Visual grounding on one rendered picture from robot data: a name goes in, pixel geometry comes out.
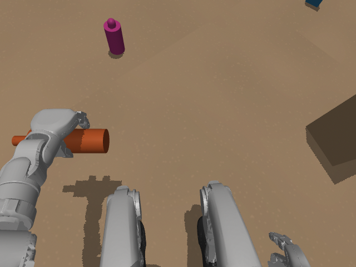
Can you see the right robot hand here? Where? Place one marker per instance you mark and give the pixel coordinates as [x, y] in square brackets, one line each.
[294, 256]

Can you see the left robot arm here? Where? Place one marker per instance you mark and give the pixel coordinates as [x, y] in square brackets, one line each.
[20, 182]

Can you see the right robot foot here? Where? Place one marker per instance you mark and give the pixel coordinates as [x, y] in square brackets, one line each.
[202, 243]

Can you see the left robot hand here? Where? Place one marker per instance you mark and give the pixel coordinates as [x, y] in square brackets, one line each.
[60, 122]

